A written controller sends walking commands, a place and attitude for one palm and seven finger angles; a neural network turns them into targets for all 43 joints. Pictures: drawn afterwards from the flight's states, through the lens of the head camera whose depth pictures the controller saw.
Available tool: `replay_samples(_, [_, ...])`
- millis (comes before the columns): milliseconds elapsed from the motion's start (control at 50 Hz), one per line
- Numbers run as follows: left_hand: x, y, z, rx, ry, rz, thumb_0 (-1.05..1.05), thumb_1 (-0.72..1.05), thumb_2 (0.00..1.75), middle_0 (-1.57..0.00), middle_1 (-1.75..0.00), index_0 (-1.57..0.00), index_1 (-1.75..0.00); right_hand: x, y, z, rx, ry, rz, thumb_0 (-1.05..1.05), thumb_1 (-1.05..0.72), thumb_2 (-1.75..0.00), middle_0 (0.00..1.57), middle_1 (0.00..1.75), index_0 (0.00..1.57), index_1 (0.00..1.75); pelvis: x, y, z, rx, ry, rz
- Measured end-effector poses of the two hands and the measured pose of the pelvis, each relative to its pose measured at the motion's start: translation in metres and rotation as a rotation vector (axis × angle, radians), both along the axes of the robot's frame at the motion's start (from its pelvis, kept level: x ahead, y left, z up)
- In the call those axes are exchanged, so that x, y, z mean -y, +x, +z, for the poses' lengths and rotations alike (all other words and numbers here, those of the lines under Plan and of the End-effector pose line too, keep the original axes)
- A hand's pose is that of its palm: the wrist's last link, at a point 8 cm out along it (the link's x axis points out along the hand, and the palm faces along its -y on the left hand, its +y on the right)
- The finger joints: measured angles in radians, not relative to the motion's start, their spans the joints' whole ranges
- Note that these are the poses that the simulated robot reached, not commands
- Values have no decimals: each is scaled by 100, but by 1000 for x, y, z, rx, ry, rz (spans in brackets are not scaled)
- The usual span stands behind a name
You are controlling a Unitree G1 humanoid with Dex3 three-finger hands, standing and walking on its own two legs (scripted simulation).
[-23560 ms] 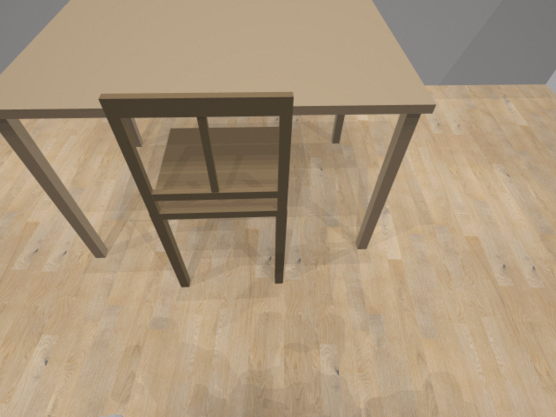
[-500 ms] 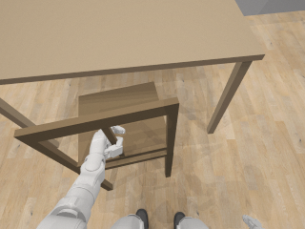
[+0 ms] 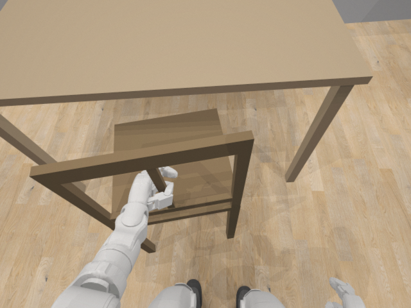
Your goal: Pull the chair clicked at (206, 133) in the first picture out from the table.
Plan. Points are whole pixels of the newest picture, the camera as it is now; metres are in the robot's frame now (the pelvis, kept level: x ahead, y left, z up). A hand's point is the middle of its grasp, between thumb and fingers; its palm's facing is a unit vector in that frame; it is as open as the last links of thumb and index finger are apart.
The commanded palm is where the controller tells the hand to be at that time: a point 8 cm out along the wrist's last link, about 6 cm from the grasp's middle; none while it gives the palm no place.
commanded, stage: step backward, pulling the chair out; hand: left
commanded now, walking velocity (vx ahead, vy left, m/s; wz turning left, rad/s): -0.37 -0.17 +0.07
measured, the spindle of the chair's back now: (162, 188) +0.37 +0.12 -0.09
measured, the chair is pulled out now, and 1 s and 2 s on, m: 0.15 0.21 0.28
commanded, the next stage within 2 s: none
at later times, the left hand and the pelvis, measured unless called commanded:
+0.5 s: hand (169, 197) +0.33 +0.09 -0.06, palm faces -0.01 -0.99 -0.17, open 5.2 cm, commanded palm +0.30 +0.15 -0.06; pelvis -0.02 -0.02 +0.01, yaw +3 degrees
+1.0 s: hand (159, 224) +0.27 +0.11 -0.06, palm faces -0.15 -0.97 -0.17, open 5.2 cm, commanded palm +0.26 +0.17 -0.06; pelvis -0.07 +0.02 -0.01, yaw +1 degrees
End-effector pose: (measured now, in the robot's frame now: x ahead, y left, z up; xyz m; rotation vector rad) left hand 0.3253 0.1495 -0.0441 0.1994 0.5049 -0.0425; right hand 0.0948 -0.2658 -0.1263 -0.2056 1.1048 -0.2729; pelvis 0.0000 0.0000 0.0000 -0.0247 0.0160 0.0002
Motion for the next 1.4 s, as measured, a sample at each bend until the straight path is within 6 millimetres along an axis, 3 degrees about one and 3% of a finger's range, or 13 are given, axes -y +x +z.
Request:
replay_samples(120, [0,0,0,-2,-6,-12,3,71,79,-26,-116,-50,-145,-12,5,7,16,8,36,1,-91,-89,20,30,20,30,0,-5,2,-10,25,1])
replay_samples(260, [2,-5,1,-10,-1,50,3,70,81,-27,-114,-50,-145,-24,2,-5,18,107,77,0,-91,-89,20,30,20,30,19,-14,2,-5,7,1])
replay_samples(400, [5,-10,1,-18,-1,90,4,70,82,-28,-113,-50,-145,-1,-14,-9,-43,95,38,0,-90,-89,20,30,20,30,27,-17,7,-42,35,-7])
replay_samples(500, [5,-10,1,-24,-8,90,4,70,81,-27,-114,-50,-145,15,-13,-8,-69,32,59,1,-91,-89,20,30,20,30,18,-23,9,-80,66,53])
replay_samples(580, [4,-9,1,-15,-14,50,4,71,79,-25,-116,-50,-145,16,-7,-6,-61,-30,84,1,-91,-89,20,30,20,30,4,-35,6,-93,65,92])
replay_samples(640, [1,-12,-1,16,-25,-6,2,73,78,-22,-118,-50,-145,7,-2,-6,-28,-59,84,1,-91,-89,20,30,20,30,-12,-47,0,-87,42,94])
replay_samples(720, [-4,-21,-1,55,-55,-60,1,74,77,-18,-118,-46,-145,-21,-7,3,17,-28,66,0,-91,-89,20,30,20,30,-26,-61,0,-70,41,53])
replay_samples(840, [-11,-45,0,60,-56,-85,2,75,77,-18,-118,-42,-145,-67,-33,2,32,103,59,0,-91,-89,20,30,20,30,-32,-61,-2,-42,29,1])
replay_samples(920, [-14,-57,2,48,-21,-85,2,74,79,-21,-118,-44,-145,-85,-53,-9,-15,175,50,0,-91,-89,20,30,20,30,-26,-61,-2,-19,16,7])
replay_samples(1040, [-15,-63,2,55,-12,-69,2,72,81,-24,-119,-47,-145,-64,-66,-15,-9,108,32,-1,-92,-89,21,30,21,30,-25,-80,-8,-28,18,18])
replay_samples(1180, [-15,-70,3,46,-15,-45,2,73,80,-23,-118,-49,-145,-35,-95,-2,-10,19,-14,0,-91,-89,20,30,20,30,-27,-92,-7,-36,48,7])
replay_samples(1260, [-14,-79,3,37,-16,0,3,73,80,-24,-116,-49,-145,-26,-106,-10,-61,56,-5,0,-91,-89,20,30,20,30,-13,-87,-5,-37,25,16])
replay_samples(1400, [-11,-86,4,25,-19,34,4,72,81,-24,-115,-49,-145,-19,-108,-6,-89,62,48,1,-91,-89,20,30,20,30,-4,-105,7,-43,62,33])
